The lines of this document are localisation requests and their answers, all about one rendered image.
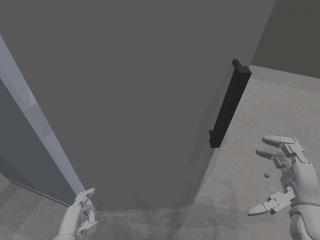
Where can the fridge door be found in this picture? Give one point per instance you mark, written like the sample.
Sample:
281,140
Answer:
131,88

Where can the left robot hand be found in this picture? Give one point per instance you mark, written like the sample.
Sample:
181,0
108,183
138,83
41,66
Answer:
74,216

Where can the right robot hand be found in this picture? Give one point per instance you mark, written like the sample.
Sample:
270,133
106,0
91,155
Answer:
296,170

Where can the robot right forearm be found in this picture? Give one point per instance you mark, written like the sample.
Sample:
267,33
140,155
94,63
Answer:
305,223

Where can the handle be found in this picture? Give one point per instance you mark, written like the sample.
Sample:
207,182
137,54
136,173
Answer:
237,85

